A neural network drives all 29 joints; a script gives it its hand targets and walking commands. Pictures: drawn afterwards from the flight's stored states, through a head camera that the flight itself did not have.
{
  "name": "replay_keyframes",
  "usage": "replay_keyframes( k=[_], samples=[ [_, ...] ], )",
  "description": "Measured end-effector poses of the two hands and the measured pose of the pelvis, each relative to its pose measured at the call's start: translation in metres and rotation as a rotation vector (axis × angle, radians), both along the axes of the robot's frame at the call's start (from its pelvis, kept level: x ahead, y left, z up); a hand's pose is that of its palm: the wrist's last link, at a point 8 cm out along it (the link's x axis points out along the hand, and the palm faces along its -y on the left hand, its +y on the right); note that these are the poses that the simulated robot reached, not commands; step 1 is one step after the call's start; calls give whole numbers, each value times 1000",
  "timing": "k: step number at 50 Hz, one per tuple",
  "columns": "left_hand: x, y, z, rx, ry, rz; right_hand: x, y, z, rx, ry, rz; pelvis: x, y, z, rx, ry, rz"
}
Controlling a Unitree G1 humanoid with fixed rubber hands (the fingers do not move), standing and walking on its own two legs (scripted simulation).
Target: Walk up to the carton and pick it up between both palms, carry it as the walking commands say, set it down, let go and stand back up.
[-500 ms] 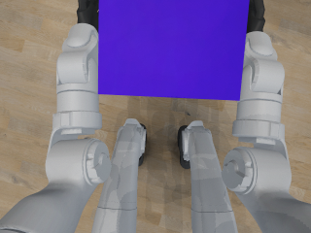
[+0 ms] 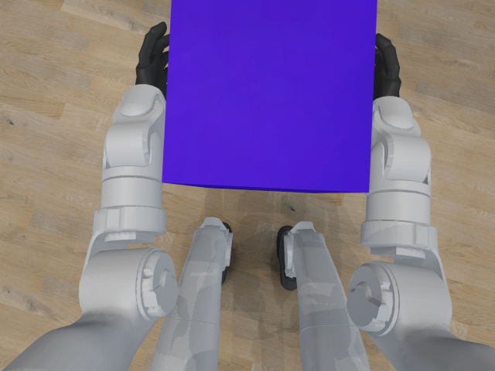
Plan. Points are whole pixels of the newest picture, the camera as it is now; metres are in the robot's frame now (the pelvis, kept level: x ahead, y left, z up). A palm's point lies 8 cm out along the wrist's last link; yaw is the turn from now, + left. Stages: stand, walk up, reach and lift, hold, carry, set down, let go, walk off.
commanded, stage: reach and lift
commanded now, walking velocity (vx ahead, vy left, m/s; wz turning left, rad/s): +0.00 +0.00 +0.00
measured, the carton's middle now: (266, 91) +0.50 +0.01 -0.09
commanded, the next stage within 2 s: none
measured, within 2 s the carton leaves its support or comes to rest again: neither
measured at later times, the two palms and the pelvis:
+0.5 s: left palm (116, 54) +0.46 +0.16 +0.08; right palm (442, 79) +0.45 -0.15 +0.08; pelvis +0.09 +0.00 +0.08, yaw +0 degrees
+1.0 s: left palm (86, 58) +0.43 +0.16 +0.13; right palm (491, 82) +0.42 -0.15 +0.13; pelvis +0.11 +0.00 +0.11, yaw +0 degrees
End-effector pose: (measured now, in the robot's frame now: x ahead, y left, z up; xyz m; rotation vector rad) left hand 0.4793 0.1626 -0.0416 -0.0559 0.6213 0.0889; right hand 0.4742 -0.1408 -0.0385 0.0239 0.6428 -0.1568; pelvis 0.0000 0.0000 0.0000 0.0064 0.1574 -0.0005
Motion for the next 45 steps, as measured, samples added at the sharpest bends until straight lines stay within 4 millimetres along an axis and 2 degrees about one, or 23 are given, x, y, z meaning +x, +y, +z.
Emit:
replay_keyframes(
  k=[9, 15, 22, 27, 34, 40, 45],
  samples=[
    [-8, 0, 37, 3, 19, -12, -10, -1, 37, 7, 22, -2, 17, -1, 23, -1, 57, 1],
    [-16, 0, 75, 4, 55, -15, -18, -2, 72, 30, 64, -7, 47, 0, 41, -2, 161, 7],
    [-20, -4, 117, 10, 45, -16, -25, -7, 108, 64, 56, -7, 77, 0, 66, 4, 115, -2],
    [-27, -4, 127, 8, 54, -9, -29, -8, 120, 54, 67, 11, 95, -1, 81, 8, 63, -13],
    [-42, -1, 129, -1, 56, 9, -37, -5, 127, 39, 70, 28, 112, -3, 95, 4, 9, -2],
    [-50, -5, 135, 4, 51, -7, -47, -7, 137, 9, 63, 29, 116, -3, 104, -4, -39, 5],
    [-50, -7, 154, -7, 14, -8, -51, -9, 158, 4, 26, 17, 115, -1, 108, -7, -82, 1]
  ],
)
